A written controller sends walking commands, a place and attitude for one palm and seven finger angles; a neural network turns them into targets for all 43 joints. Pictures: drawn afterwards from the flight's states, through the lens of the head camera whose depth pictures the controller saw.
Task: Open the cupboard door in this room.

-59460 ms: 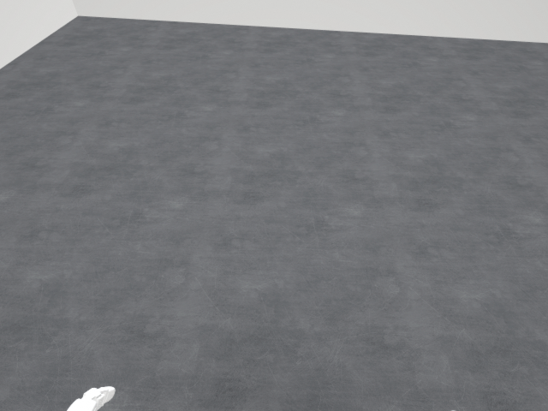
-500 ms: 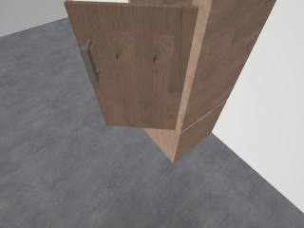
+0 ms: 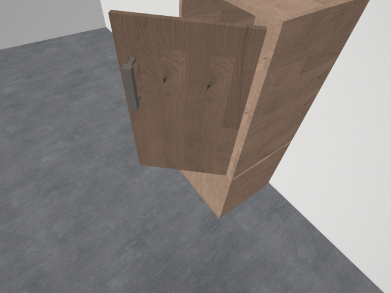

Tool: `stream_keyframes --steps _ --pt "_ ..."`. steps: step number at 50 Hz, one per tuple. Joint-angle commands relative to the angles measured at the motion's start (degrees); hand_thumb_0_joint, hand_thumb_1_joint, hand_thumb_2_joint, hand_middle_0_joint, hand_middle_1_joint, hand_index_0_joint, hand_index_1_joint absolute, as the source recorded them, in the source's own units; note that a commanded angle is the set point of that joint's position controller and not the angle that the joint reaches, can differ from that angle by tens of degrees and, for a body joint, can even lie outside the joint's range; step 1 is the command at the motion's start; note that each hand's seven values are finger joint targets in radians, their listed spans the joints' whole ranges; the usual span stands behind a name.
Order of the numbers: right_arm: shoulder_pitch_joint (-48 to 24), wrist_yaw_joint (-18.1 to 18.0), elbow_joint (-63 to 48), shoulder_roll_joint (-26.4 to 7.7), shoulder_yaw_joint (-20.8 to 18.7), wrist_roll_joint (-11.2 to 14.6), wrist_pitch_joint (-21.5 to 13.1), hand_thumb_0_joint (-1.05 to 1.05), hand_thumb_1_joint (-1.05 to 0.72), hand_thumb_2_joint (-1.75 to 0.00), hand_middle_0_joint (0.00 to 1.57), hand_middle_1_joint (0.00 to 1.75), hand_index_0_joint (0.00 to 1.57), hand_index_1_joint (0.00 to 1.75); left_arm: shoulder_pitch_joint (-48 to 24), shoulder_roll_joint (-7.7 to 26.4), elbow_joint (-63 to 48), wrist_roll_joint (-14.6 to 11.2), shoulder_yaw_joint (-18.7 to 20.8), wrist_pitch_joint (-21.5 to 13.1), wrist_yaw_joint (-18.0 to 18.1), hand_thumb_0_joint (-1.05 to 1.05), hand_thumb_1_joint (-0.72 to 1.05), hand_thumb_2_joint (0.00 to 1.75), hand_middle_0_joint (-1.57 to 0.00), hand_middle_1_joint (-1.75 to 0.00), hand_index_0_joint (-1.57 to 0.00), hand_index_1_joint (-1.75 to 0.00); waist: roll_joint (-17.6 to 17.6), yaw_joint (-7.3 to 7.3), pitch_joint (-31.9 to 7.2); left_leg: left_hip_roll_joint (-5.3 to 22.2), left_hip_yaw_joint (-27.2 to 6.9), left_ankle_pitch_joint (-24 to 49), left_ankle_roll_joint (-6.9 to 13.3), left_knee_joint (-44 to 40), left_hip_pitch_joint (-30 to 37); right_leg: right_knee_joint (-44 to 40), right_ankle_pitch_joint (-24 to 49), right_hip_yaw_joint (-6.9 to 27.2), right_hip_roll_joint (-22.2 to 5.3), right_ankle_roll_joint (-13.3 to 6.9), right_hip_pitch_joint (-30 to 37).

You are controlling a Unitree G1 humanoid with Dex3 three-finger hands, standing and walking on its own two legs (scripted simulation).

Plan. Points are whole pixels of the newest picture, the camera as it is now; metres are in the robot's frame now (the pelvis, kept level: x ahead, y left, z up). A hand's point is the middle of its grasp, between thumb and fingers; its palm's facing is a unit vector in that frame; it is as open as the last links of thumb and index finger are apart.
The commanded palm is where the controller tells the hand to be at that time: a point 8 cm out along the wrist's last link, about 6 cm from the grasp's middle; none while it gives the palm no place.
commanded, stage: come to a stop and stand still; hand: left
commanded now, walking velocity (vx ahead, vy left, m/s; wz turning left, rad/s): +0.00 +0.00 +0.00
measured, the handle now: (133, 84) +0.60 +0.23 +0.08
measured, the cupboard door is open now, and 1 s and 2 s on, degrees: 48 48 48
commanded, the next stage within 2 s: look again from close up in 0.68 s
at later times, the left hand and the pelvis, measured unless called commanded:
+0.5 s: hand out of the picture +0.02 +0.18 -0.18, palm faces +0.00 -0.99 -0.15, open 7.4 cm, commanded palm none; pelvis +0.02 +0.02 +0.00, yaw -2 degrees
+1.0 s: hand out of the picture +0.03 +0.19 -0.18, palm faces -0.01 -0.98 -0.21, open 7.3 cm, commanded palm none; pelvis +0.02 +0.02 -0.01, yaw -1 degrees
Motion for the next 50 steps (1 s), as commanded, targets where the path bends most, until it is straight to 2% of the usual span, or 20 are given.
stream_keyframes --steps 1,5,8,11,13,20,22,23,27,34,37,38,39,40,41,42,43,45,48,50 --pt "1.74 -0.53 -2.20 -7.67 -1.32 -0.05 -1.74 0.00 -0.90 -0.90 0.20 0.30 0.20 0.30 2.17 5.24 -0.87 0.04 0.47 -1.43 0.32 0.00 0.90 0.90 -0.20 -0.30 -0.20 -0.30 5.26 -0.33 0.32 7.06 -7.05 -1.17 0.38 -11.09 -5.49 -4.74 1.33 5.59 -4.02 -1.43 3.19" --pt "3.60 -0.75 -1.21 -7.10 -1.00 0.17 -2.32 0.00 -0.90 -0.90 0.20 0.30 0.20 0.30 3.39 4.70 0.47 0.02 -0.04 -1.92 0.36 0.00 0.90 0.90 -0.20 -0.30 -0.20 -0.30 1.86 -0.76 -0.47 6.71 -6.26 3.24 0.38 -10.33 -2.99 -5.73 3.32 5.88 -4.51 -1.31 3.10" --pt "4.63 -0.92 -0.40 -6.63 -0.70 0.21 -2.67 0.00 -0.90 -0.90 0.20 0.30 0.20 0.30 4.43 4.30 1.41 -0.01 -0.35 -2.09 0.45 0.00 0.90 0.90 -0.20 -0.30 -0.20 -0.30 2.88 -0.93 -0.15 6.60 -5.76 6.23 0.35 -10.40 -1.67 -5.86 4.67 5.91 -4.71 -1.23 2.70" --pt "5.74 -1.10 0.41 -6.35 -0.51 0.28 -2.97 0.00 -0.90 -0.90 0.20 0.30 0.20 0.30 5.32 3.98 2.31 -0.16 -0.60 -2.31 0.59 0.00 0.90 0.90 -0.20 -0.30 -0.20 -0.30 1.77 -1.10 -0.89 6.68 -5.27 10.42 0.32 -9.65 0.19 -5.63 6.66 5.91 -4.83 -1.21 3.03" --pt "6.32 -1.24 0.89 -6.04 -0.37 0.35 -3.03 0.00 -0.90 -0.90 0.20 0.30 0.20 0.30 5.86 3.66 2.73 -0.15 -0.82 -2.25 0.70 0.00 0.90 0.90 -0.20 -0.30 -0.20 -0.30 2.15 -1.17 0.42 6.67 -5.11 11.60 0.31 -9.75 0.33 -5.65 6.87 5.97 -4.82 -1.16 2.48" --pt "8.54 -1.62 2.44 -5.27 -0.17 0.34 -3.30 0.00 -0.90 -0.90 0.20 0.30 0.20 0.30 7.24 2.92 3.66 -0.31 -0.89 -2.18 1.02 0.00 0.90 0.90 -0.20 -0.30 -0.20 -0.30 3.30 -1.16 0.38 6.73 -4.29 16.13 0.17 -9.21 1.55 -4.58 8.28 5.71 -4.59 -1.07 3.07" --pt "9.34 -1.77 2.83 -4.77 -0.14 0.41 -3.33 0.00 -0.90 -0.90 0.20 0.30 0.20 0.30 7.32 2.73 3.66 -0.27 -0.82 -2.15 1.13 0.00 0.90 0.90 -0.20 -0.30 -0.20 -0.30 2.03 -1.14 0.96 6.84 -4.37 17.64 0.27 -9.09 1.45 -4.33 8.76 5.29 -4.41 -1.13 3.40" --pt "9.60 -1.80 3.04 -4.78 -0.17 0.36 -3.38 0.00 -0.90 -0.90 0.20 0.30 0.20 0.30 7.25 2.51 3.64 -0.26 -0.84 -2.11 1.19 0.00 0.90 0.90 -0.20 -0.30 -0.20 -0.30 3.06 -1.26 1.12 6.76 -4.37 18.58 0.08 -9.09 1.38 -4.00 8.93 5.36 -4.46 -1.11 3.40" --pt "10.30 -1.91 3.43 -4.07 -0.21 0.36 -3.39 0.00 -0.90 -0.90 0.20 0.30 0.20 0.30 7.63 2.05 3.87 -0.30 -0.81 -2.11 1.29 0.00 0.90 0.90 -0.20 -0.30 -0.20 -0.30 1.65 -1.04 1.63 6.52 -4.25 18.58 0.33 -8.72 1.39 -4.02 9.33 5.11 -4.48 -1.14 3.51" --pt "11.16 -2.00 4.13 -3.35 -0.18 0.26 -3.41 0.00 -0.90 -0.90 0.20 0.30 0.20 0.30 7.81 1.83 3.75 -0.36 -0.74 -2.20 1.41 0.00 0.90 0.90 -0.20 -0.30 -0.20 -0.30 2.82 -1.26 1.46 6.20 -3.86 20.51 0.11 -8.09 1.79 -3.50 11.57 5.17 -4.66 -1.39 4.03" --pt "11.43 -2.01 4.26 -3.11 -0.20 0.32 -3.28 0.00 -0.90 -0.90 0.20 0.30 0.20 0.30 7.77 1.73 3.82 -0.38 -0.80 -2.24 1.44 0.00 0.90 0.90 -0.20 -0.30 -0.20 -0.30 1.54 -1.25 1.63 6.20 -3.74 19.12 0.30 -7.91 1.64 -3.90 11.52 5.07 -4.53 -1.39 4.41" --pt "11.24 -1.96 4.24 -3.08 -0.25 0.29 -3.25 0.00 -0.90 -0.90 0.20 0.30 0.20 0.30 7.69 1.73 3.76 -0.37 -0.80 -2.22 1.45 0.00 0.90 0.90 -0.20 -0.30 -0.20 -0.30 1.81 -1.34 1.95 6.17 -3.73 18.60 0.18 -8.11 1.56 -3.81 11.46 5.29 -4.62 -1.41 4.02" --pt "5.78 -0.90 -0.51 -6.56 -0.08 1.12 -4.13 0.00 -0.90 -0.90 0.20 0.30 0.20 0.30 10.66 3.89 4.63 0.57 -1.48 -3.71 3.68 0.00 0.90 0.90 -0.20 -0.30 -0.20 -0.30 4.05 -0.12 3.03 7.32 -2.71 30.92 -0.87 2.30 -2.17 -1.40 26.32 6.84 -6.82 -0.70 1.06" --pt "9.69 -0.78 -1.39 -4.36 -0.05 0.14 -4.02 0.00 -0.90 -0.90 0.20 0.30 0.20 0.30 9.80 4.88 2.41 0.11 -1.08 -3.91 3.29 0.00 0.90 0.90 -0.20 -0.30 -0.20 -0.30 7.39 -2.06 -0.80 5.22 -3.38 18.37 -0.72 -0.19 -2.12 1.45 17.12 6.37 -6.70 -2.32 4.11" --pt "9.27 -0.97 -1.11 -3.70 0.14 -0.02 -4.30 0.00 -0.90 -0.90 0.20 0.30 0.20 0.30 8.77 3.66 2.23 -0.02 -1.55 -3.68 2.67 0.00 0.90 0.90 -0.20 -0.30 -0.20 -0.30 9.96 -1.38 1.32 5.69 -3.94 17.64 -0.05 -2.70 -2.70 1.48 10.53 6.22 -5.61 -2.68 1.68" --pt "10.43 -0.86 -1.04 -3.44 0.44 -0.37 -4.55 0.00 -0.90 -0.90 0.20 0.30 0.20 0.30 8.46 3.57 2.28 0.07 -1.69 -4.04 2.35 0.00 0.90 0.90 -0.20 -0.30 -0.20 -0.30 10.53 -1.47 -1.23 6.42 -4.41 22.65 0.45 -1.72 -2.30 2.32 9.97 5.04 -4.67 -2.78 3.02" --pt "11.08 -0.88 -1.57 -3.99 0.49 -0.22 -4.64 0.00 -0.90 -0.90 0.20 0.30 0.20 0.30 8.80 3.28 2.09 -0.08 -1.63 -4.04 2.12 0.00 0.90 0.90 -0.20 -0.30 -0.20 -0.30 9.29 -1.55 -4.59 6.88 -4.67 25.00 0.84 -1.29 -0.05 2.98 8.97 4.36 -4.01 -2.73 4.05" --pt "10.88 -1.07 -2.09 -4.79 0.29 -0.03 -4.59 0.00 -0.90 -0.90 0.20 0.30 0.20 0.30 8.19 2.57 2.01 -0.20 -1.78 -3.89 1.97 0.00 0.90 0.90 -0.20 -0.30 -0.20 -0.30 4.37 -1.86 -5.26 7.05 -4.96 26.59 1.48 -0.76 1.66 3.36 9.49 3.95 -3.69 -2.49 3.53" --pt "9.99 -1.14 -2.46 -5.08 0.38 0.01 -4.20 0.00 -0.90 -0.90 0.20 0.30 0.20 0.30 7.23 2.28 1.70 -0.23 -1.96 -3.62 1.73 0.00 0.90 0.90 -0.20 -0.30 -0.20 -0.30 0.71 -1.95 -0.98 6.52 -4.75 21.04 1.73 -1.95 0.18 2.71 10.06 4.82 -3.93 -2.37 1.58" --pt "9.35 -0.99 -2.37 -5.16 0.41 0.10 -4.01 0.00 -0.90 -0.90 0.20 0.30 0.20 0.30 6.85 2.65 1.65 -0.21 -1.97 -3.41 1.64 0.00 0.90 0.90 -0.20 -0.30 -0.20 -0.30 -0.20 -1.97 1.72 6.04 -4.71 15.30 1.60 -3.57 -1.12 1.63 8.73 5.36 -4.18 -2.17 0.34"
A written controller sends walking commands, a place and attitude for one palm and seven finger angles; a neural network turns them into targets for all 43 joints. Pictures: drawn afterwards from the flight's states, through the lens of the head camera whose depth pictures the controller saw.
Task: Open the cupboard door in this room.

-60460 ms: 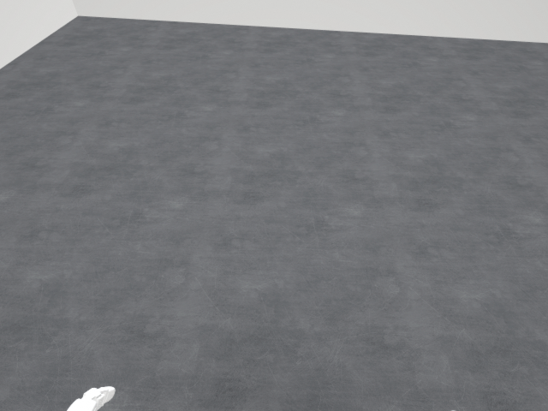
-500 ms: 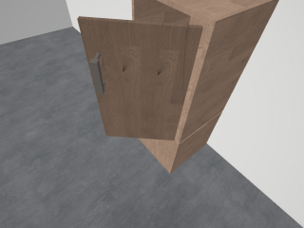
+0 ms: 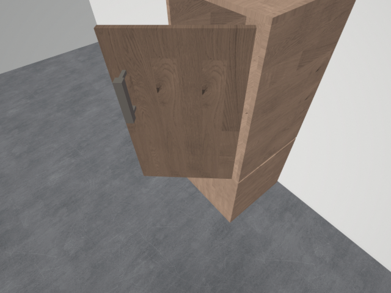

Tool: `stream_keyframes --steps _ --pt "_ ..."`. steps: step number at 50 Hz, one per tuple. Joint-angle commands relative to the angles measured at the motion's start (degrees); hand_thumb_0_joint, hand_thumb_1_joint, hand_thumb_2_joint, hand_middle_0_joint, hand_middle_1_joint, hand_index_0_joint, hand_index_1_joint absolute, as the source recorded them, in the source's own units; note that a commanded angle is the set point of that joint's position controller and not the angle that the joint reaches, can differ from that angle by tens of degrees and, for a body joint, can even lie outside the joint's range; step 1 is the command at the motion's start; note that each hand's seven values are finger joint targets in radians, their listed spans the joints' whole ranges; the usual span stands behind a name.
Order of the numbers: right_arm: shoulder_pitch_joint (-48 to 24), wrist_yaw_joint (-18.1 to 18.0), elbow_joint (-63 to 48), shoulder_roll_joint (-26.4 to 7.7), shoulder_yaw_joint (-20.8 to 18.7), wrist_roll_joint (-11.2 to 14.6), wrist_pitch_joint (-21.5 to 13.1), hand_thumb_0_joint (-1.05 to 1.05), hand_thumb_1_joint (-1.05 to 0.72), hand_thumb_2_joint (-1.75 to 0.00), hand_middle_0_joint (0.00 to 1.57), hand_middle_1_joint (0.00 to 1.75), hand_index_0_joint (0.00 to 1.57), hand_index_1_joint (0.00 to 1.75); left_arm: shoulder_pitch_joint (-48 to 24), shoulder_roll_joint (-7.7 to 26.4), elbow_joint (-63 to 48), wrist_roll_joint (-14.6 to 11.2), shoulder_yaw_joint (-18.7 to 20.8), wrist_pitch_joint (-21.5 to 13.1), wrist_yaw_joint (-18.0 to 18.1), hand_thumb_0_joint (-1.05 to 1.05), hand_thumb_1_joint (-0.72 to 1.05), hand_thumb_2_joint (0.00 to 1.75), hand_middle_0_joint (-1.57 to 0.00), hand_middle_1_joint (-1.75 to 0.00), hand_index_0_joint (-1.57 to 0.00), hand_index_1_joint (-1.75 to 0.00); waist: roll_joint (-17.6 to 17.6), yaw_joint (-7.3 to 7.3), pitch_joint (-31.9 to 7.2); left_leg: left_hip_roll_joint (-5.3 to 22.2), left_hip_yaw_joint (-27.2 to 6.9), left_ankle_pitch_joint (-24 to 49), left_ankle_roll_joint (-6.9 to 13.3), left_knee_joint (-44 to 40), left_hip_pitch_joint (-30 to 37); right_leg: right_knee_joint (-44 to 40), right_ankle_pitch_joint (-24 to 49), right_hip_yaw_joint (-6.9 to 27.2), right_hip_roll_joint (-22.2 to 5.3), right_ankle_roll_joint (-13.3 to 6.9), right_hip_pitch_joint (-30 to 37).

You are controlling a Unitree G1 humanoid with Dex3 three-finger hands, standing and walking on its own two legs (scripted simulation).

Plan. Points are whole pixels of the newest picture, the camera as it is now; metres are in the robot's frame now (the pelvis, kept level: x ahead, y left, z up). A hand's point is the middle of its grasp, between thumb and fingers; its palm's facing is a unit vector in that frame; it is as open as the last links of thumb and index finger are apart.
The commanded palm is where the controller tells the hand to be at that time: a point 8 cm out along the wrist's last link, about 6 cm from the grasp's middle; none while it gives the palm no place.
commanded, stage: look again from close up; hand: left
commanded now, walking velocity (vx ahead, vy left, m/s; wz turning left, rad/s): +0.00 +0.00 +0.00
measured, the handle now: (127, 97) +0.57 +0.22 +0.09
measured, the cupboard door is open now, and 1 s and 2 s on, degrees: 48 48 48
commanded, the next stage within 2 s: raise the hand with hooked fingers in 0.28 s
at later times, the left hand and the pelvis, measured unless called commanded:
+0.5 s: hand out of the picture +0.10 +0.17 -0.10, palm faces +0.24 -0.95 -0.22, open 7.3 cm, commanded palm +0.10 +0.21 -0.05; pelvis -0.01 -0.03 +0.00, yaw +1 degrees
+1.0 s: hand (99, 286) +0.14 +0.19 +0.00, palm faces +0.06 -1.00 -0.06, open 9.8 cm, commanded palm +0.12 +0.24 +0.00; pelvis -0.06 -0.04 -0.07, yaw +4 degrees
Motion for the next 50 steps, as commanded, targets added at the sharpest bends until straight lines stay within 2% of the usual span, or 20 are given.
stream_keyframes --steps 1,7,18,19,20,21,22,23,24,25,26,29,31,32,34,37,42,44,47,50 --pt "3.26 0.08 -2.18 -4.82 -1.03 0.17 -0.78 0.00 -0.90 -0.90 0.20 0.30 0.20 0.30 2.73 5.54 -1.83 -0.02 0.70 -0.56 0.33 0.00 0.90 0.90 -0.20 -0.30 -0.20 -0.30 -4.89 -0.14 2.77 7.38 -6.41 17.03 -0.09 -7.12 -2.85 -3.34 11.75 3.88 -2.61 -3.78 -0.36" --pt "2.17 0.27 -1.04 -4.82 -0.74 0.13 -0.79 0.00 -0.90 -0.90 0.20 0.30 0.20 0.30 2.70 6.58 -2.00 0.10 0.96 -0.42 0.05 0.00 0.90 0.90 -0.20 -0.30 -0.20 -0.30 -3.55 0.28 4.70 6.92 -6.13 12.10 -0.07 -9.37 -3.98 -4.96 9.44 4.64 -2.54 -3.82 -0.41" --pt "1.55 0.25 0.77 -4.83 -0.76 0.22 -0.68 0.00 -0.90 -0.90 0.20 0.30 0.20 0.30 2.38 7.53 -2.05 -0.01 1.36 -0.78 -0.13 0.00 0.90 0.90 -0.20 -0.30 -0.20 -0.30 -4.30 0.37 0.64 6.74 -5.01 12.00 -0.73 -8.67 -1.82 -6.62 13.21 5.46 -3.48 -4.16 2.01" --pt "-3.62 0.76 -2.92 -7.19 -1.59 0.84 -0.68 0.00 -0.90 -0.90 0.20 0.30 0.20 0.30 7.31 8.52 -0.02 0.56 1.71 -1.41 2.17 0.00 0.90 0.90 -0.20 -0.30 -0.20 -0.30 -12.51 2.36 1.52 8.16 -3.35 16.65 -2.44 2.74 -6.40 -5.26 38.16 7.59 -6.46 -2.52 2.59" --pt "-2.30 -2.05 -22.24 -16.04 -2.73 3.88 -9.46 0.00 -0.90 -0.90 0.20 0.30 0.20 0.30 -37.58 21.09 -87.62 -11.23 8.59 -14.40 1.28 0.00 0.88 0.89 -0.20 -0.32 -0.20 -0.32 1.70 -4.37 -27.91 1.59 -4.24 24.60 -1.00 -4.15 6.85 -0.55 30.38 4.13 -1.01 -3.67 7.42" --pt "-7.77 -4.15 -19.26 -10.54 -1.28 2.80 -14.12 0.00 -0.90 -0.90 0.20 0.30 0.20 0.30 -11.24 16.61 -71.08 -6.42 8.29 -10.75 3.14 0.00 0.85 0.88 -0.20 -0.33 -0.20 -0.33 10.61 0.84 -25.35 2.92 -2.35 32.62 -0.53 -4.28 9.52 0.53 19.89 3.23 1.85 -4.69 5.70" --pt "-7.05 -4.14 -15.63 -10.86 -2.14 3.51 -15.65 0.00 -0.90 -0.90 0.20 0.30 0.20 0.30 -10.75 13.42 -67.08 -8.11 6.58 -8.17 5.86 0.00 0.83 0.87 -0.21 -0.34 -0.21 -0.34 11.99 -1.03 -19.24 3.27 -2.75 26.40 -2.51 -3.48 4.42 -0.57 12.01 0.37 1.64 -4.08 1.39" --pt "-4.79 -3.35 -15.30 -8.14 -2.26 3.91 -15.72 0.00 -0.90 -0.90 0.20 0.30 0.20 0.30 5.96 0.21 -55.85 -8.34 -0.21 -2.73 5.28 0.00 0.81 0.86 -0.21 -0.36 -0.21 -0.36 5.83 -1.50 -12.31 3.62 -3.60 22.61 -2.25 -4.12 0.18 -1.56 10.29 -1.11 1.68 -3.13 -2.06" --pt "-6.75 -3.30 -20.27 -10.38 -2.20 4.29 -16.59 0.00 -0.90 -0.90 0.20 0.30 0.20 0.30 -2.74 1.69 -67.34 -10.82 0.48 -4.31 3.85 0.00 0.78 0.85 -0.21 -0.37 -0.21 -0.37 2.75 -1.53 -5.32 3.01 -5.23 18.16 -2.02 -3.75 -3.72 -1.95 10.26 -1.40 1.39 -2.80 -3.39" --pt "-6.47 -3.45 -21.33 -11.95 -3.41 3.50 -17.48 0.00 -0.90 -0.90 0.20 0.30 0.20 0.30 -3.14 6.62 -68.29 -10.29 5.17 -7.08 2.81 0.00 0.76 0.84 -0.21 -0.39 -0.21 -0.39 -0.53 -2.65 -6.79 2.45 -4.75 14.38 -1.82 -1.57 -4.84 -2.40 7.22 -1.78 1.62 -2.74 -5.89" --pt "-6.39 -3.42 -22.75 -12.02 -3.61 2.63 -18.17 0.00 -0.90 -0.90 0.20 0.30 0.20 0.30 -2.55 6.57 -65.64 -9.96 5.86 -10.04 1.46 0.00 0.74 0.83 -0.21 -0.40 -0.21 -0.40 -6.71 -3.32 -3.75 1.68 -4.91 11.11 -1.48 0.38 -8.67 -1.98 3.81 -2.70 2.00 -2.34 -9.69" --pt "-7.18 -1.67 -27.31 -11.35 -4.93 1.60 -18.10 0.00 -0.90 -0.90 0.20 0.30 0.20 0.30 13.09 4.01 -48.36 -12.14 10.70 -18.59 -6.77 0.00 0.67 0.80 -0.22 -0.45 -0.22 -0.45 -20.94 1.58 -0.62 0.19 -4.08 5.21 -2.17 7.47 -21.59 2.90 -3.78 -1.39 2.11 -1.94 -16.14" --pt "-8.73 -0.09 -30.96 -11.48 -6.05 1.60 -17.85 0.00 -0.90 -0.90 0.20 0.30 0.20 0.30 20.43 5.32 -47.74 -15.16 14.52 -25.98 -14.70 0.00 0.62 0.78 -0.22 -0.48 -0.22 -0.48 -21.78 4.40 -5.71 -0.80 -2.97 5.16 -2.97 12.17 -27.68 7.63 1.13 1.08 1.50 -2.07 -13.31" --pt "-8.85 0.95 -32.77 -12.17 -6.62 2.08 -17.34 0.00 -0.90 -0.90 0.20 0.30 0.20 0.30 22.25 8.57 -45.44 -16.09 18.36 -28.51 -19.08 0.00 0.60 0.77 -0.22 -0.50 -0.22 -0.50 -17.10 5.62 -8.15 -1.33 -2.54 6.66 -3.51 14.16 -28.39 10.38 6.05 2.34 0.73 -2.80 -11.05" --pt "-10.38 1.59 -36.18 -13.08 -6.48 2.34 -16.98 0.00 -0.90 -0.90 0.20 0.30 0.20 0.30 17.02 12.73 -48.94 -17.60 21.01 -32.33 -26.29 0.00 0.55 0.75 -0.22 -0.53 -0.22 -0.53 -9.93 4.78 -12.53 -1.93 -1.56 6.75 -3.45 18.36 -31.12 13.33 10.57 5.21 -0.63 -2.82 -10.95" --pt "-11.33 0.97 -41.09 -12.76 -6.03 2.66 -15.37 0.00 -0.90 -0.90 0.20 0.30 0.20 0.30 8.62 15.90 -60.40 -19.89 22.53 -29.85 -28.50 0.00 0.48 0.72 -0.23 -0.57 -0.23 -0.57 -0.67 4.71 -15.90 -2.18 -0.49 4.10 -2.47 20.56 -31.47 12.94 2.07 7.71 -0.52 -2.67 -13.51" --pt "-6.80 -0.62 -40.52 -11.54 -4.56 1.85 -16.09 0.00 -0.90 -0.90 0.20 0.30 0.20 0.30 -13.36 15.28 -82.03 -20.79 18.93 -34.42 -23.27 0.00 0.36 0.67 -0.24 -0.64 -0.24 -0.64 3.34 -1.96 -19.51 0.51 -3.85 3.09 -1.14 24.36 -27.69 15.85 -3.68 6.06 2.21 -2.74 -21.14" --pt "-5.27 -1.29 -38.58 -11.71 -4.07 1.98 -16.81 0.00 -0.90 -0.90 0.20 0.30 0.20 0.30 -11.83 12.75 -81.59 -19.29 14.83 -35.56 -22.73 0.00 0.32 0.65 -0.24 -0.68 -0.24 -0.68 4.09 -3.47 -18.43 1.35 -4.92 1.83 -0.95 23.84 -26.03 16.38 -4.58 4.13 2.92 -3.20 -24.04" --pt "-5.09 -2.15 -36.72 -13.55 -3.13 2.54 -17.53 0.00 -0.90 -0.90 0.20 0.30 0.20 0.30 -13.75 14.03 -76.68 -18.68 12.45 -32.97 -25.16 0.00 0.25 0.62 -0.25 -0.72 -0.25 -0.72 3.29 -5.08 -15.59 1.93 -6.75 -0.34 -0.80 23.48 -27.10 17.04 -5.40 2.14 3.87 -3.34 -26.16" --pt "-5.35 -2.82 -36.76 -13.95 -2.99 3.65 -17.13 0.00 -0.90 -0.90 0.20 0.30 0.20 0.30 -9.60 17.80 -68.06 -17.83 15.90 -24.76 -27.77 0.00 0.18 0.59 -0.25 -0.76 -0.25 -0.76 -0.80 -3.29 -14.68 1.65 -6.88 -2.71 -0.89 20.52 -29.71 13.70 -8.98 2.35 3.34 -2.79 -22.73"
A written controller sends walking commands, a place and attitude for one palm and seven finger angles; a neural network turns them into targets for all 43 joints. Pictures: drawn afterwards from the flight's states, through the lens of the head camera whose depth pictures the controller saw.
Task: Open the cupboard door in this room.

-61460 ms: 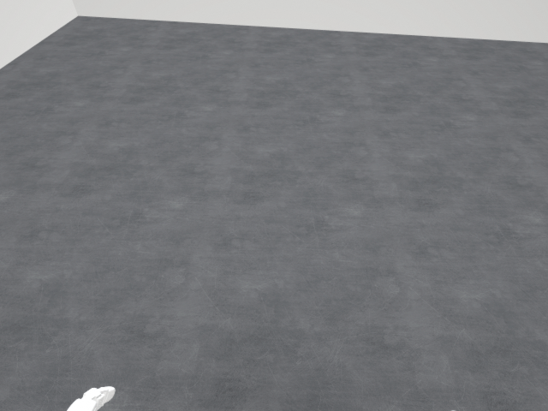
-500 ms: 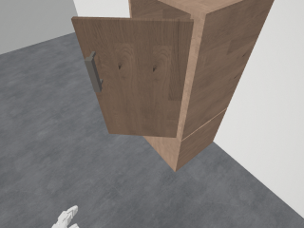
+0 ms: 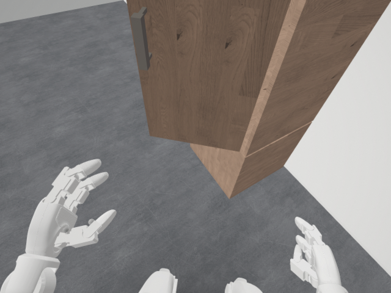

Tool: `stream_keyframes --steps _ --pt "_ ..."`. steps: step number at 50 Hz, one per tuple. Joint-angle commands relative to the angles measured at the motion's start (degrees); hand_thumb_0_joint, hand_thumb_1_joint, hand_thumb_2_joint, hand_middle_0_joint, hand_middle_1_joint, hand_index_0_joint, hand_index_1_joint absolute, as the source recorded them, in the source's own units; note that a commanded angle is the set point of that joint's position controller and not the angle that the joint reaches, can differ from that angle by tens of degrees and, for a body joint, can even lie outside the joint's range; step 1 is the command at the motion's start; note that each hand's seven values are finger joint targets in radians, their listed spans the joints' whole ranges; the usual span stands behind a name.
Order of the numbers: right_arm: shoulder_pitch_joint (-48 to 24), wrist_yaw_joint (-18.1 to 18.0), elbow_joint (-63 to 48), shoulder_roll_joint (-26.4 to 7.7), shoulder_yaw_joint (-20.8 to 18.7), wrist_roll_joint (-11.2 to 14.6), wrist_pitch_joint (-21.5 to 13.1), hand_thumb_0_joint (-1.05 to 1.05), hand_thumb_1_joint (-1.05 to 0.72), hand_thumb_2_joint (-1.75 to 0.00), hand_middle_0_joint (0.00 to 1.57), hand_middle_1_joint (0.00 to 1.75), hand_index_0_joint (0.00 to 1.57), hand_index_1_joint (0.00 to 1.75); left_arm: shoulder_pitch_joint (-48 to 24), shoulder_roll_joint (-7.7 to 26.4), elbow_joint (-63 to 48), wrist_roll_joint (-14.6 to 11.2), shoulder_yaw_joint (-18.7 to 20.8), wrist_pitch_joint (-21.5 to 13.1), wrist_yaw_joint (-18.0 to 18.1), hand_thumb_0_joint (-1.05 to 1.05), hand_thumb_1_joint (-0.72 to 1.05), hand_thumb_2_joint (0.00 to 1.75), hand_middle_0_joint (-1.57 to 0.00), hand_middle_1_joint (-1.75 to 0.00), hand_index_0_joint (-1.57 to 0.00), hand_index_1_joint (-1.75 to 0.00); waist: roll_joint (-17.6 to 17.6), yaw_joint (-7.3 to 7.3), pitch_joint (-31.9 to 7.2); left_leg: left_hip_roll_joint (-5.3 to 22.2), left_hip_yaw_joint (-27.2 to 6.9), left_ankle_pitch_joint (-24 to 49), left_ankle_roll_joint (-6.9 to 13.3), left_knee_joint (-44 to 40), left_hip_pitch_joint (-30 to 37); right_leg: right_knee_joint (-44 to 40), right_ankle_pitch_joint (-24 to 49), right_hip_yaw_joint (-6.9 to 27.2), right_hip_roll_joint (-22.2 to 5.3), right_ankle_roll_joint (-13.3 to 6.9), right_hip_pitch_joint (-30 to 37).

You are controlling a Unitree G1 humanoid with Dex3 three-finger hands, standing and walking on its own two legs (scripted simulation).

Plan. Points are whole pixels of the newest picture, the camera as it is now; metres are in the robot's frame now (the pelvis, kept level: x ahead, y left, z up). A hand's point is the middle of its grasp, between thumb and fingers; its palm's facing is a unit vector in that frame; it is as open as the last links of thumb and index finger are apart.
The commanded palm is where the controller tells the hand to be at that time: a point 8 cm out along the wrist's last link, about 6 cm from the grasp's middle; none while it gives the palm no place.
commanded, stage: raise the hand with hooked fingers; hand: left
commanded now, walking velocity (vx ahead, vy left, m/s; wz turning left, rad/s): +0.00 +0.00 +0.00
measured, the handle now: (144, 39) +0.64 +0.21 +0.15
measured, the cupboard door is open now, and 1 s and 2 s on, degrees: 48 48 48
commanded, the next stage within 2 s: move the hooked fingers beside the handle in 1.48 s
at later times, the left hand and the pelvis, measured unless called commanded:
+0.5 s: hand (77, 175) +0.28 +0.25 +0.10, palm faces -0.08 -0.99 -0.06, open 12.8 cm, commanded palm +0.25 +0.31 +0.12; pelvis +0.01 +0.03 +0.03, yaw -2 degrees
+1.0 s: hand (53, 119) +0.33 +0.28 +0.18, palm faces +0.00 -1.00 -0.05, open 14.0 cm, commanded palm +0.30 +0.32 +0.18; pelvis +0.03 +0.01 +0.05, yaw -1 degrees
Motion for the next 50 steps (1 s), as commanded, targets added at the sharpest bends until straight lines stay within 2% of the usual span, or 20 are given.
stream_keyframes --steps 1,2,4,5,7,11,12,14,17,22,23,27,31,34,37,40,42,44,48,50 --pt "1.21 -1.75 -7.35 -8.40 -3.25 1.49 -2.50 0.00 -0.90 -0.90 0.20 0.30 0.20 0.30 -9.23 12.36 -4.91 0.29 3.59 6.47 -3.49 0.00 0.15 0.58 -0.25 -0.78 -0.25 -0.78 1.28 -4.87 -9.94 -1.74 0.00 7.12 2.06 -13.88 4.35 -14.51 -0.53 8.34 1.58 1.04 8.55" --pt "0.48 -1.73 -7.97 -8.40 -3.10 1.60 -2.04 0.00 -0.90 -0.90 0.20 0.30 0.20 0.30 -6.14 13.98 -1.84 -0.49 6.45 9.89 -3.89 0.00 0.13 0.57 -0.25 -0.80 -0.25 -0.80 2.21 -2.73 -10.70 -1.97 -0.04 9.08 1.77 -14.99 5.13 -14.24 1.66 7.77 1.81 0.61 10.98" --pt "-0.86 -1.63 -9.78 -7.13 -2.71 1.63 -1.20 0.00 -0.90 -0.90 0.20 0.30 0.20 0.30 -3.74 14.42 -5.31 -2.49 9.48 14.19 -3.05 0.00 0.08 0.55 -0.26 -0.82 -0.26 -0.82 1.87 -0.53 -14.97 -2.15 0.60 12.67 1.43 -16.88 7.46 -14.34 6.04 6.47 1.29 1.03 15.42" --pt "-1.44 -1.53 -10.51 -6.59 -2.44 1.46 -1.05 0.00 -0.90 -0.90 0.20 0.30 0.20 0.30 -3.44 14.01 -7.75 -3.78 10.69 15.14 -2.03 0.00 0.06 0.54 -0.26 -0.84 -0.26 -0.84 2.11 0.30 -16.37 -2.27 0.82 14.17 1.27 -17.56 8.14 -14.25 7.60 6.02 1.29 1.16 17.12" --pt "-1.92 -1.17 -10.79 -5.55 -1.92 0.84 -1.17 0.00 -0.90 -0.90 0.20 0.30 0.20 0.30 -3.01 14.40 -10.09 -5.45 13.54 15.03 0.65 0.00 0.01 0.52 -0.26 -0.87 -0.26 -0.87 0.63 1.71 -15.53 -2.11 0.30 17.50 0.81 -18.80 8.70 -13.52 11.02 4.71 2.05 0.68 19.05" --pt "0.58 -0.30 -9.26 -6.02 -2.23 0.54 -2.06 0.00 -0.90 -0.90 0.20 0.30 0.20 0.30 -5.27 11.37 -11.93 -3.66 10.58 10.46 4.56 0.00 -0.08 0.48 -0.27 -0.93 -0.27 -0.93 0.56 -1.35 -9.12 -1.38 0.37 14.51 0.53 -20.55 9.38 -14.46 7.57 3.63 2.51 0.93 13.18" --pt "0.82 -0.25 -9.15 -6.60 -2.08 0.46 -2.24 0.00 -0.90 -0.90 0.20 0.30 0.20 0.30 -7.73 11.23 -11.76 -3.15 9.36 9.71 4.40 0.00 -0.10 0.47 -0.27 -0.94 -0.27 -0.94 -0.08 -1.91 -7.49 -1.34 -0.04 14.07 0.58 -20.76 9.17 -14.43 7.02 3.71 2.81 0.66 12.65" --pt "2.33 -0.30 -8.35 -7.39 -2.16 0.71 -2.86 0.00 -0.90 -0.90 0.20 0.30 0.20 0.30 -10.83 10.77 -11.14 -1.44 6.31 8.78 3.31 0.00 -0.15 0.45 -0.27 -0.98 -0.27 -0.98 3.67 -3.49 -7.87 -1.19 -0.11 11.66 0.58 -21.38 11.20 -14.80 5.02 3.77 2.50 0.71 10.83" --pt "2.82 -1.20 -7.63 -8.39 -2.26 1.24 -3.43 0.00 -0.90 -0.90 0.20 0.30 0.20 0.30 -15.70 12.11 -9.16 -0.83 4.92 10.18 0.71 0.00 -0.22 0.42 -0.28 -1.02 -0.28 -1.02 3.60 -4.62 -7.35 -1.10 -0.81 8.43 0.91 -22.33 12.43 -15.96 3.55 4.21 2.45 0.72 10.81" --pt "2.53 -2.59 -6.93 -8.77 -2.02 1.25 -3.79 0.00 -0.90 -0.90 0.20 0.30 0.20 0.30 -20.25 20.94 -10.47 -1.90 13.18 11.86 -0.07 0.00 -0.34 0.37 -0.29 -1.10 -0.29 -1.10 5.56 -2.04 -12.05 -1.23 -1.48 14.19 0.71 -24.20 17.15 -17.25 8.04 4.17 2.39 0.24 16.85" --pt "2.32 -2.59 -7.10 -8.19 -1.82 1.19 -3.73 0.00 -0.90 -0.90 0.20 0.30 0.20 0.30 -19.82 20.71 -10.86 -2.38 14.04 11.93 0.13 0.00 -0.36 0.36 -0.29 -1.11 -0.29 -1.11 5.97 -1.44 -13.34 -1.21 -1.41 16.94 0.48 -24.57 18.43 -17.29 10.21 3.92 2.27 0.16 18.35" --pt "2.13 -2.30 -6.75 -7.74 -1.31 1.15 -3.25 0.00 -0.90 -0.90 0.20 0.30 0.20 0.30 -19.45 19.27 -8.10 -3.64 14.38 13.21 0.50 0.00 -0.45 0.32 -0.30 -1.17 -0.30 -1.17 7.57 -0.91 -10.70 -1.05 -0.90 23.98 -0.28 -25.35 20.51 -18.20 16.54 3.39 2.70 -0.04 20.36" --pt "2.18 -2.28 -6.31 -8.26 -1.34 1.76 -2.16 0.00 -0.90 -0.90 0.20 0.30 0.20 0.30 -21.17 17.00 -1.54 -2.83 11.24 17.85 -1.70 0.00 -0.50 0.30 -0.30 -1.20 -0.30 -1.20 5.46 -2.42 -6.42 -0.83 0.00 23.86 0.09 -26.30 20.44 -20.22 18.24 3.37 2.43 0.56 19.23" --pt "1.84 -2.67 -6.77 -8.83 -1.25 2.09 -1.28 0.00 -0.90 -0.90 0.20 0.30 0.20 0.30 -26.75 18.79 0.76 -2.60 11.23 21.07 -4.10 0.00 -0.50 0.30 -0.30 -1.20 -0.30 -1.20 3.11 -2.75 -5.82 -1.12 0.08 21.61 0.58 -27.24 20.40 -21.74 17.50 3.77 2.53 0.59 20.21" --pt "1.30 -3.06 -7.32 -8.68 -0.84 1.63 -0.97 0.00 -0.90 -0.90 0.20 0.30 0.20 0.30 -32.36 23.19 -1.72 -2.76 14.42 20.91 -4.67 0.00 -0.50 0.30 -0.30 -1.20 -0.30 -1.20 4.05 -2.24 -8.64 -1.56 0.07 22.34 0.84 -27.41 22.91 -22.48 18.13 4.47 2.76 0.26 22.44" --pt "1.37 -3.29 -7.17 -8.04 -0.59 1.41 -1.05 0.00 -0.90 -0.90 0.20 0.30 0.20 0.30 -35.23 26.03 -4.08 -3.08 17.55 18.48 -4.34 0.00 -0.50 0.30 -0.30 -1.20 -0.30 -1.20 4.88 -1.86 -13.50 -1.53 0.12 25.26 0.84 -27.78 26.08 -22.97 20.50 4.82 2.65 0.25 25.06" --pt "1.32 -3.42 -6.62 -8.10 -0.33 1.19 -0.94 0.00 -0.90 -0.90 0.20 0.30 0.20 0.30 -36.10 27.29 -2.63 -3.67 18.90 17.66 -4.48 0.00 -0.50 0.30 -0.30 -1.20 -0.30 -1.20 4.16 -1.62 -13.02 -1.63 0.25 25.42 0.79 -27.95 26.04 -23.54 21.21 5.05 2.96 0.13 26.36" --pt "1.07 -3.65 -5.91 -7.98 -0.21 1.58 -0.69 0.00 -0.90 -0.90 0.20 0.30 0.20 0.30 -36.30 25.97 1.97 -4.05 18.38 18.18 -5.18 0.00 -0.50 0.30 -0.30 -1.20 -0.30 -1.20 3.24 -2.09 -10.49 -1.65 0.65 24.34 0.97 -28.63 25.28 -24.41 21.09 5.05 2.65 0.32 26.03" --pt "0.80 -4.00 -5.56 -8.61 -0.26 2.27 0.04 0.00 -0.90 -0.90 0.20 0.30 0.20 0.30 -39.77 26.05 8.30 -3.64 16.43 21.85 -7.78 0.00 -0.50 0.30 -0.30 -1.20 -0.30 -1.20 5.23 -2.43 -7.64 -1.93 1.22 22.36 1.22 -29.64 24.67 -26.00 20.01 5.57 2.16 0.35 25.18" --pt "1.13 -4.01 -5.74 -8.83 -0.38 2.26 0.29 0.00 -0.90 -0.90 0.20 0.30 0.20 0.30 -38.69 25.54 11.80 -3.39 15.73 23.60 -8.66 0.00 -0.50 0.30 -0.30 -1.20 -0.30 -1.20 3.00 -2.35 -7.27 -2.06 1.38 21.82 1.45 -29.65 23.62 -26.54 19.72 5.92 1.86 0.56 25.23"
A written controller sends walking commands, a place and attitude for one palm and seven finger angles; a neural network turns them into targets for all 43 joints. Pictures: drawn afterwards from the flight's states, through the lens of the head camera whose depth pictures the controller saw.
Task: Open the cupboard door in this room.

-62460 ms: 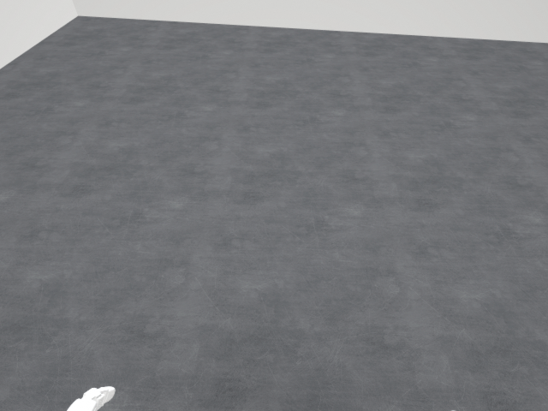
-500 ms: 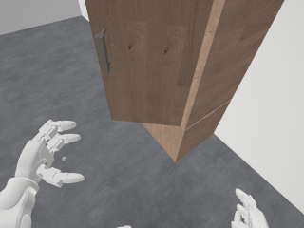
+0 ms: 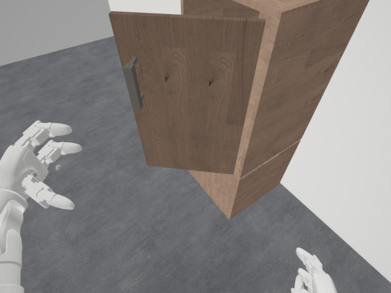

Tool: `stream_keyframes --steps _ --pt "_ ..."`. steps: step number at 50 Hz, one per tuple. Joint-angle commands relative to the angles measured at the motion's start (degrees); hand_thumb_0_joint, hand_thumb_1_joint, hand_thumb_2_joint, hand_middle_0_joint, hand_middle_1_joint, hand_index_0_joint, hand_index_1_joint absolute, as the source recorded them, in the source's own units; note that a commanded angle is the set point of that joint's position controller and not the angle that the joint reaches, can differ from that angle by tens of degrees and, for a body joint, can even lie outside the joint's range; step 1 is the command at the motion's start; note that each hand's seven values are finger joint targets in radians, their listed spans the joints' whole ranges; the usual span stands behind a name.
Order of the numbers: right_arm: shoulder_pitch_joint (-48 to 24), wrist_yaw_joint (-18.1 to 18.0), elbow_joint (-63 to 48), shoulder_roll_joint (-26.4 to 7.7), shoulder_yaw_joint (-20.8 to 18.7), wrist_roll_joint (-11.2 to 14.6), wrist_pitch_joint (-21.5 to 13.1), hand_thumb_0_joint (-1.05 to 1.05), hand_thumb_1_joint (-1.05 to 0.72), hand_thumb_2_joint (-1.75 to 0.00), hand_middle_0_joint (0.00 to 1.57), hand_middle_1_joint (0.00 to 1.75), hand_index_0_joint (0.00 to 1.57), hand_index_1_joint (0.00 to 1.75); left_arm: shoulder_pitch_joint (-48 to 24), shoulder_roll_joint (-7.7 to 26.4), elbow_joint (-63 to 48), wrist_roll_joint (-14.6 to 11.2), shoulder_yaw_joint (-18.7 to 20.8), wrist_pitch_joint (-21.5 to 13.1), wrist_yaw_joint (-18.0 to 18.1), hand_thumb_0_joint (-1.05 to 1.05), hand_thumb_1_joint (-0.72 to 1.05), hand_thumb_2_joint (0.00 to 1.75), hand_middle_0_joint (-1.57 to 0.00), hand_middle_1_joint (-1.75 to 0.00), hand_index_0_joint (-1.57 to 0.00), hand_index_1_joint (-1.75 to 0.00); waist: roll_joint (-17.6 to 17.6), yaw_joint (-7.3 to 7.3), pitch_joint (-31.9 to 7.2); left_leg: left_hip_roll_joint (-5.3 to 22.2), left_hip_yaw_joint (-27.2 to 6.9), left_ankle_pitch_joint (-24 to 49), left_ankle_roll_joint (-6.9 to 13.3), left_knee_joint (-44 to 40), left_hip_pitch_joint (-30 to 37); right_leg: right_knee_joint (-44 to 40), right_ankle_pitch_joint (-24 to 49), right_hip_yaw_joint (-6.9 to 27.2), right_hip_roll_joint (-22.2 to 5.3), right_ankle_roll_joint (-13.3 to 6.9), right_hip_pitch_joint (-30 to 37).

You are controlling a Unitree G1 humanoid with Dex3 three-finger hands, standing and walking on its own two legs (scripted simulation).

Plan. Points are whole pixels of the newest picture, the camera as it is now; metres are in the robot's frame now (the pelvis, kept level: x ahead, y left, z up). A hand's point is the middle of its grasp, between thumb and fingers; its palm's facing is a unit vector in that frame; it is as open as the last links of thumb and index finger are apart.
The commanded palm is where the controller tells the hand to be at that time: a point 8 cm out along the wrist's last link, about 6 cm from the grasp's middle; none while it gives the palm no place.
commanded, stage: raise the hand with hooked fingers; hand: left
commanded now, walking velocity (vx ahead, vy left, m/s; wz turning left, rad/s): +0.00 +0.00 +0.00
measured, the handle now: (135, 83) +0.61 +0.22 +0.10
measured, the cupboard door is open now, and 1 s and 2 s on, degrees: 48 48 48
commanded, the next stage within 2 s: move the hooked fingers beside the handle in 0.48 s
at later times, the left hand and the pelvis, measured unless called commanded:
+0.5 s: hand (73, 172) +0.29 +0.25 +0.12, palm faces -0.02 -1.00 -0.04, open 14.0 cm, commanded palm +0.26 +0.31 +0.12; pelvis -0.01 -0.01 +0.00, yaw -1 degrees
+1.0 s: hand (88, 141) +0.37 +0.26 +0.12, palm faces -0.04 -1.00 -0.01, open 14.0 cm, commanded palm +0.34 +0.31 +0.12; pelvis -0.02 +0.00 +0.00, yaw -1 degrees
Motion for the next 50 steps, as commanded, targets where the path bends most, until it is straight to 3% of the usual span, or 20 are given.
stream_keyframes --steps 1,6,8,13,16,20,24,29,30,32,33,34,39,41,43,44,46,47,49,50 --pt "-3.79 -0.76 -8.95 -8.32 -4.29 0.39 -2.95 0.00 -0.90 -0.90 0.20 0.30 0.20 0.30 -12.42 13.20 -5.29 -0.85 2.22 0.01 -1.89 0.00 -0.50 0.30 -0.30 -1.20 -0.30 -1.20 -0.08 -0.73 -10.27 -1.49 -1.62 14.91 0.73 -6.67 1.96 -4.91 12.77 3.10 1.12 -0.51 5.60" --pt "-3.86 0.35 -10.32 -7.92 -4.65 -0.21 -3.41 0.00 -0.90 -0.90 0.20 0.30 0.20 0.30 -11.88 16.53 -12.90 -1.45 5.97 -3.18 -0.98 0.00 -0.50 0.30 -0.30 -1.20 -0.30 -1.20 1.54 0.73 -15.73 -1.63 -1.15 19.53 0.89 -6.15 4.32 -3.80 17.56 3.71 1.12 -0.64 8.87" --pt "-3.65 0.57 -10.31 -7.76 -4.61 -0.55 -3.39 0.00 -0.90 -0.90 0.20 0.30 0.20 0.30 -11.84 18.02 -13.87 -2.16 8.32 -4.57 -0.01 0.00 -0.50 0.30 -0.30 -1.20 -0.30 -1.20 -0.16 1.02 -16.56 -1.58 -0.76 19.97 0.97 -6.02 3.79 -3.60 19.11 4.17 1.19 -0.51 10.44" --pt "-3.84 0.21 -9.28 -7.74 -4.65 -0.10 -3.05 0.00 -0.90 -0.90 0.20 0.30 0.20 0.30 -13.48 15.50 -9.80 -1.63 6.46 -4.70 1.15 0.00 -0.50 0.30 -0.30 -1.20 -0.30 -1.20 1.56 -0.02 -10.29 -1.61 -0.08 15.21 0.94 -6.96 1.95 -4.95 14.65 4.77 0.96 -0.35 7.27" --pt "-3.61 -0.20 -9.26 -7.64 -4.81 0.03 -3.02 0.00 -0.90 -0.90 0.20 0.30 0.20 0.30 -14.17 14.31 -10.03 -0.51 4.31 -3.97 0.65 0.00 -0.50 0.30 -0.30 -1.20 -0.30 -1.20 3.89 -0.42 -11.71 -1.64 0.12 14.83 1.03 -7.08 3.23 -5.37 14.09 4.97 0.63 -0.25 7.12" --pt "-3.78 -0.51 -9.57 -7.62 -4.68 0.07 -3.24 0.00 -0.90 -0.90 0.20 0.30 0.20 0.30 -14.45 14.79 -11.83 -0.51 3.88 -4.15 -0.02 0.00 -0.50 0.30 -0.30 -1.20 -0.30 -1.20 1.94 -0.46 -12.92 -1.54 -0.46 14.39 1.19 -7.30 4.00 -5.66 12.99 4.86 0.97 -0.21 7.70" --pt "-4.18 -0.60 -9.44 -7.60 -4.39 -0.05 -3.34 0.00 -0.90 -0.90 0.20 0.30 0.20 0.30 -13.51 15.80 -10.08 -1.66 6.12 -4.84 0.03 0.00 -0.50 0.30 -0.30 -1.20 -0.30 -1.20 -0.94 0.00 -11.28 -1.62 -0.64 13.21 1.07 -7.68 2.40 -5.90 11.81 4.79 1.11 -0.21 7.99" --pt "-4.70 -0.62 -9.53 -7.71 -4.18 0.14 -3.14 0.00 -0.90 -0.90 0.20 0.30 0.20 0.30 -14.47 14.61 -6.57 -1.54 4.78 -3.58 -0.51 0.00 -0.50 0.30 -0.30 -1.20 -0.30 -1.20 -0.03 -0.10 -9.35 -1.73 -0.34 10.56 0.93 -7.72 1.01 -6.46 8.62 5.45 0.80 -0.16 6.23" --pt "-4.38 -0.87 -8.90 -7.88 -4.20 0.24 -3.05 0.00 -0.90 -0.90 0.20 0.30 0.20 0.30 -17.61 15.02 -5.26 -1.01 4.22 -3.41 -0.53 0.00 -0.50 0.30 -0.30 -1.20 -0.30 -1.20 0.75 -1.11 -8.31 -1.68 -0.20 10.01 0.97 -7.46 1.04 -6.67 7.99 5.54 0.79 -0.08 4.92" --pt "-4.18 -1.08 -8.55 -7.90 -4.01 0.20 -2.97 0.00 -0.90 -0.90 0.20 0.30 0.20 0.30 -23.89 15.68 -5.59 -0.44 3.01 -3.99 -0.45 0.00 -0.50 0.30 -0.30 -1.20 -0.30 -1.20 2.33 -1.69 -8.13 -1.62 -0.71 9.09 0.82 -7.42 1.35 -6.75 6.15 5.69 0.96 -0.34 4.11" --pt "-3.96 -1.19 -8.44 -7.94 -4.08 0.27 -3.07 0.00 -0.90 -0.90 0.20 0.30 0.20 0.30 -25.73 15.60 -5.28 -0.05 2.30 -4.35 -0.38 0.00 -0.50 0.30 -0.30 -1.20 -0.30 -1.20 1.45 -2.13 -9.19 -1.53 -0.93 8.77 0.94 -7.61 1.86 -6.71 5.70 5.48 0.98 -0.24 3.99" --pt "-3.85 -1.44 -8.23 -7.90 -4.14 0.31 -3.26 0.00 -0.90 -0.90 0.20 0.30 0.20 0.30 -28.48 14.95 -5.50 0.39 1.00 -5.04 -0.30 0.00 -0.50 0.30 -0.30 -1.20 -0.30 -1.20 3.05 -2.67 -10.17 -1.54 -1.04 8.46 0.96 -7.58 2.99 -6.60 5.26 5.19 1.06 -0.29 3.10" --pt "-2.20 -1.86 -6.30 -8.58 -3.89 0.15 -3.18 0.00 -0.90 -0.90 0.20 0.30 0.20 0.30 -35.15 16.51 2.17 1.36 0.77 -6.80 0.21 0.00 -0.50 0.30 -0.30 -1.20 -0.30 -1.20 0.49 -3.51 -10.96 -1.46 -1.97 6.56 0.84 -7.42 1.73 -6.07 3.17 4.77 1.16 -0.44 1.92" --pt "-1.79 -1.74 -5.93 -8.77 -3.86 0.13 -2.92 0.00 -0.90 -0.90 0.20 0.30 0.20 0.30 -36.96 16.63 5.97 2.17 0.09 -6.60 0.34 0.00 -0.50 0.30 -0.30 -1.20 -0.30 -1.20 1.40 -3.46 -11.00 -1.52 -2.08 5.71 0.77 -7.39 0.90 -5.73 2.40 4.75 0.91 -0.58 1.03" --pt "-0.87 -1.42 -5.68 -9.29 -3.86 0.04 -2.19 0.00 -0.90 -0.90 0.20 0.30 0.20 0.30 -38.12 19.87 11.40 2.82 2.18 -5.85 0.47 0.00 -0.50 0.30 -0.30 -1.20 -0.30 -1.20 -0.05 -3.19 -11.43 -1.53 -1.85 6.26 0.81 -6.76 -1.46 -5.31 2.92 5.27 0.70 -0.55 1.90" --pt "-0.42 -1.21 -5.48 -9.46 -3.90 -0.02 -1.88 0.00 -0.90 -0.90 0.20 0.30 0.20 0.30 -39.57 21.14 12.72 3.50 2.76 -5.93 0.60 0.00 -0.50 0.30 -0.30 -1.20 -0.30 -1.20 1.67 -2.99 -11.84 -1.56 -1.84 7.15 0.66 -6.64 -1.71 -4.77 4.01 4.98 0.59 -0.74 1.83" --pt "0.30 -0.67 -6.17 -9.38 -4.01 -0.20 -1.56 0.00 -0.90 -0.90 0.20 0.30 0.20 0.30 -40.16 20.43 13.66 4.17 1.90 -6.35 0.72 0.00 -0.50 0.30 -0.30 -1.20 -0.30 -1.20 3.13 -2.57 -14.51 -1.67 -1.75 9.47 0.59 -6.20 -1.04 -3.57 7.01 4.66 0.67 -0.94 2.24" --pt "0.94 -0.47 -6.43 -9.65 -4.12 -0.43 -1.17 0.00 -0.90 -0.90 0.20 0.30 0.20 0.30 -40.69 21.86 14.71 4.00 3.10 -6.73 0.73 0.00 -0.50 0.30 -0.30 -1.20 -0.30 -1.20 0.73 -2.40 -16.11 -1.60 -1.80 10.76 0.68 -5.65 -1.43 -2.95 8.48 4.75 0.98 -0.94 3.59" --pt "2.06 -0.10 -6.66 -9.90 -4.40 -0.52 -0.59 0.00 -0.90 -0.90 0.20 0.30 0.20 0.30 -41.90 23.97 14.99 4.44 4.51 -8.14 0.73 0.00 -0.50 0.30 -0.30 -1.20 -0.30 -1.20 0.91 -2.22 -18.15 -1.47 -1.68 12.44 0.69 -5.33 -1.96 -2.10 10.83 4.73 1.06 -0.87 4.50" --pt "2.46 0.05 -6.66 -9.91 -4.54 -0.56 -0.35 0.00 -0.90 -0.90 0.20 0.30 0.20 0.30 -42.91 23.22 15.18 4.35 3.91 -8.86 0.62 0.00 -0.50 0.30 -0.30 -1.20 -0.30 -1.20 1.22 -2.65 -18.72 -1.46 -1.41 13.53 0.73 -5.02 -1.54 -1.77 12.36 4.76 1.15 -0.82 4.33"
